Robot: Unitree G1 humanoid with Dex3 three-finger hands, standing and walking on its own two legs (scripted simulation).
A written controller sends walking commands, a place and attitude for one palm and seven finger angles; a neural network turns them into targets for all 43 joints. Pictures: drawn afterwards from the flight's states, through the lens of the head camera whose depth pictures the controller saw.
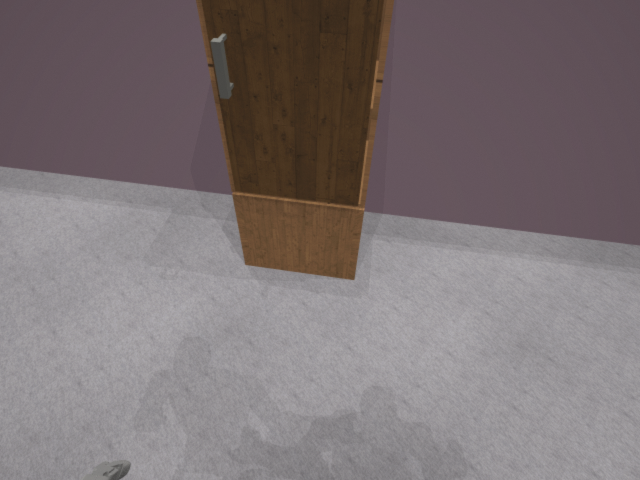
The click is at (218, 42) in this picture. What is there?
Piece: cupboard door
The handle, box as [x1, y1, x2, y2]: [210, 33, 233, 98]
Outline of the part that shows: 222,33 218,38 213,38 210,42 220,97 228,98 231,94 230,90 233,86 233,83 230,83 228,79 223,41 226,38 226,35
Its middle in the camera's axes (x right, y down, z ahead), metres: -0.24 -0.42 +0.95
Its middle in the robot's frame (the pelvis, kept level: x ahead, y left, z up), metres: +0.99 +0.29 +0.07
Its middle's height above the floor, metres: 0.84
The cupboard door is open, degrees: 0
